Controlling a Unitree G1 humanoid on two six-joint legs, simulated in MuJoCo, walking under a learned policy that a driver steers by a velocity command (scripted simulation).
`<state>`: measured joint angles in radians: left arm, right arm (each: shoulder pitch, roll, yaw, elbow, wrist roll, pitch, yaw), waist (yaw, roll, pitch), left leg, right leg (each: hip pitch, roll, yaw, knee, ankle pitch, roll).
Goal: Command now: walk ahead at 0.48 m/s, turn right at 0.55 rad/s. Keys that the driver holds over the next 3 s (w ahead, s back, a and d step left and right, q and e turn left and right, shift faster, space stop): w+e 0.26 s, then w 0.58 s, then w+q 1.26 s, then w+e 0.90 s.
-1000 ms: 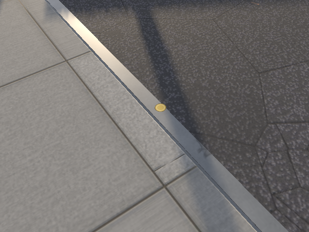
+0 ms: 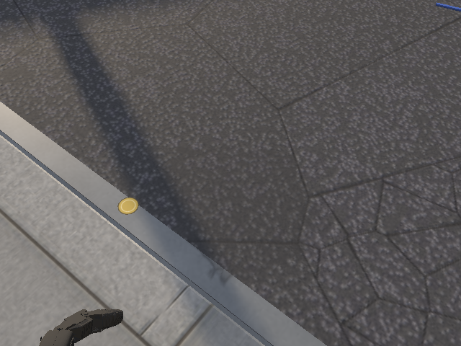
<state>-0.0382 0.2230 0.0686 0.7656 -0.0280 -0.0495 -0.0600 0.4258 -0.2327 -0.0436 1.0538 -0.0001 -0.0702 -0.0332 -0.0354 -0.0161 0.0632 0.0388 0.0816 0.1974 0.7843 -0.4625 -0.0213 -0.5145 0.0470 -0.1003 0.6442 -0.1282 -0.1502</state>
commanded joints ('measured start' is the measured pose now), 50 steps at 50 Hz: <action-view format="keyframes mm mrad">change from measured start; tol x32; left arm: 1 378 239 69 26 24 0 26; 26 536 72 -13 15 4 -33 67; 45 9 108 -16 -146 8 -55 33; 50 474 304 59 -61 38 -61 56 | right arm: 1 -94 -120 -13 -181 32 -98 35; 20 -529 -118 -24 -387 1 -77 56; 26 16 -305 -91 -263 -14 -76 53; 50 -54 -107 -9 -257 -13 -6 30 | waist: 1 172 -112 -382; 21 129 -84 -48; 26 -39 300 -452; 44 -43 96 -19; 50 187 -93 -358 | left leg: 1 -792 -93 -325 761 -57 41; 15 -611 -26 -249 -184 590 -25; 22 -584 -67 -226 -321 404 50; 26 367 295 -812 -374 301 362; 32 -121 148 -521 -583 389 255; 45 -114 147 -352 -585 478 203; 50 -411 -23 -245 117 291 81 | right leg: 1 892 -389 938 -391 -242 -299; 9 203 -167 387 -464 113 -155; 24 465 -158 420 -70 473 -20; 28 -287 -22 294 691 -358 97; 46 -5 -94 131 -135 91 120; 50 718 -337 373 -144 99 -2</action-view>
